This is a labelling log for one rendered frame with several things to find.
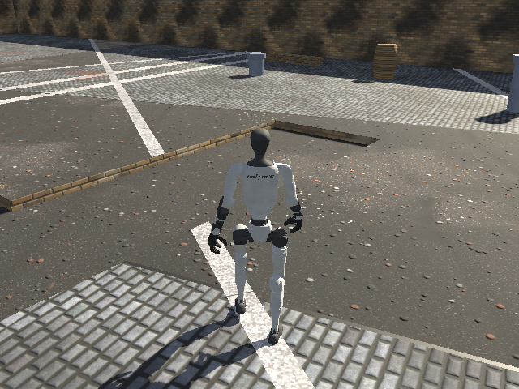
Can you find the robot left forearm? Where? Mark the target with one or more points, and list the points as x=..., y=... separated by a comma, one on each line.
x=220, y=218

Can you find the robot left shin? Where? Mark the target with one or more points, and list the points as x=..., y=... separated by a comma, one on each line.
x=240, y=278

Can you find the robot left thigh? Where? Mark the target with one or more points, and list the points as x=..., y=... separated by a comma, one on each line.
x=240, y=238

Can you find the robot right forearm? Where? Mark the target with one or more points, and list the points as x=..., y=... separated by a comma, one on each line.
x=297, y=210

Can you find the left robot hand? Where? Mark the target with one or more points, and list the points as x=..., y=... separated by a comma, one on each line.
x=212, y=241

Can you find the robot left upper arm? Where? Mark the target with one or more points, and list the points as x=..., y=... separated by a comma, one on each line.
x=230, y=185

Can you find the right robot hand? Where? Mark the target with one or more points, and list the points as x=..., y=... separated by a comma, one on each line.
x=291, y=220

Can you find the robot right upper arm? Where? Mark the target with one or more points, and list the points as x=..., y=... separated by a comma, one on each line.
x=289, y=183

